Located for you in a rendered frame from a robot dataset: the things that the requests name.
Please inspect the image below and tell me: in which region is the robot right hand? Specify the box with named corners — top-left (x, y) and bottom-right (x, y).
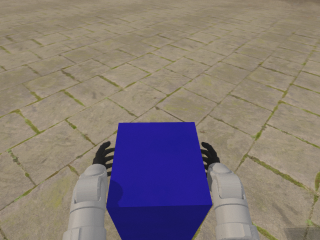
top-left (200, 142), bottom-right (220, 178)

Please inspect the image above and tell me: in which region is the robot left forearm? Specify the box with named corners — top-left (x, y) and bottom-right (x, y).
top-left (62, 164), bottom-right (108, 240)

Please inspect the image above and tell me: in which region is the carton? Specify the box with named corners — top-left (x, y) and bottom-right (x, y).
top-left (106, 122), bottom-right (213, 240)

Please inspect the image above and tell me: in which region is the robot left hand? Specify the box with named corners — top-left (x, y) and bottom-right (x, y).
top-left (92, 141), bottom-right (115, 177)

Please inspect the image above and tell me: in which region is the robot right forearm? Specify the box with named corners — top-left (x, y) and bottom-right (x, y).
top-left (207, 162), bottom-right (260, 240)

